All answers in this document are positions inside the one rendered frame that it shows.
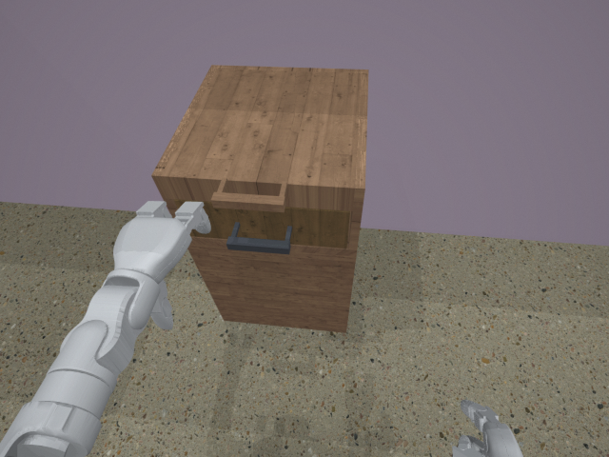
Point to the drawer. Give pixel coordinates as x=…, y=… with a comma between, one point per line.
x=310, y=227

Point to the robot left forearm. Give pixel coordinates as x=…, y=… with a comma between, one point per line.
x=63, y=417

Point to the right robot hand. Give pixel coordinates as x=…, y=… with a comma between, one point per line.
x=498, y=439

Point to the handle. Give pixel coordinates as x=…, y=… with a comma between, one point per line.
x=223, y=200
x=258, y=245

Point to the left robot hand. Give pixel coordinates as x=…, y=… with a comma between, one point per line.
x=153, y=242

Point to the cabinet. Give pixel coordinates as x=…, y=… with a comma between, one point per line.
x=293, y=132

